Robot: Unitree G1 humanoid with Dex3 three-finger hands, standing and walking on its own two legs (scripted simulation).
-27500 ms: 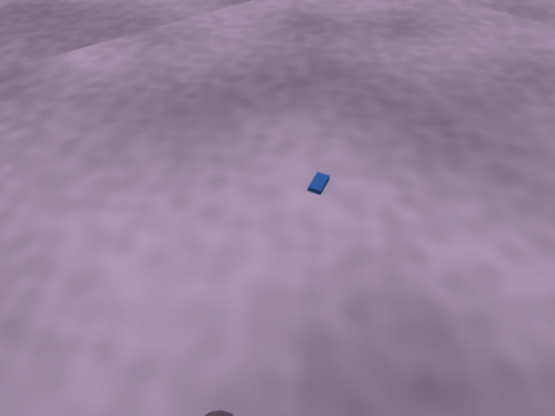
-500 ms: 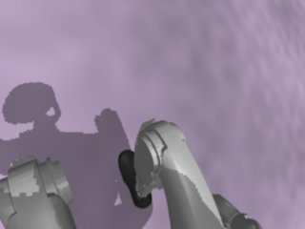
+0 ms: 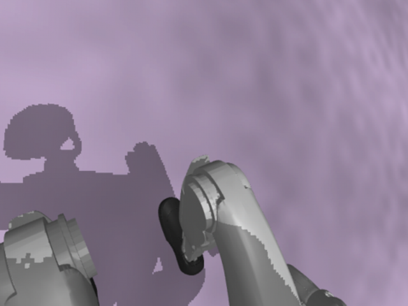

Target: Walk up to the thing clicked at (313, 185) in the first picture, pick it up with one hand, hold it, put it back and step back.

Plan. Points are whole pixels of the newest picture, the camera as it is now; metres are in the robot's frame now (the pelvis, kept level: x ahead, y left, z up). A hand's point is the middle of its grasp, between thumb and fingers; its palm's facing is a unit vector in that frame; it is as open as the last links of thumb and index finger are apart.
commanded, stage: rest palm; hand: left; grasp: from above
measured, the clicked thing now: out of the picture +0.45 +0.42 -0.29
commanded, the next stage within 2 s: close in 0.62 s
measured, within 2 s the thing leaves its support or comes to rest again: neither
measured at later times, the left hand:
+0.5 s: hand out of the picture +0.43 +0.40 -0.24, palm faces -0.44 -0.18 -0.88, open 14.0 cm
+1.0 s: hand out of the picture +0.42 +0.41 -0.24, palm faces -0.44 -0.18 -0.88, open 13.7 cm
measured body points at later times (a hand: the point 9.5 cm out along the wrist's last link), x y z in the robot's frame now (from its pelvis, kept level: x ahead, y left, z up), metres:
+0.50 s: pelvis +0.00 +0.00 +0.00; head +0.28 +0.15 +0.31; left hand +0.45 +0.41 -0.19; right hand +0.07 -0.26 -0.05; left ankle +0.06 +0.11 -0.27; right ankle +0.13 -0.13 -0.27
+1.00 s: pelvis +0.00 +0.00 +0.00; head +0.27 +0.15 +0.31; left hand +0.44 +0.41 -0.19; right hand +0.08 -0.25 -0.05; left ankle +0.06 +0.11 -0.27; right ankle +0.13 -0.13 -0.27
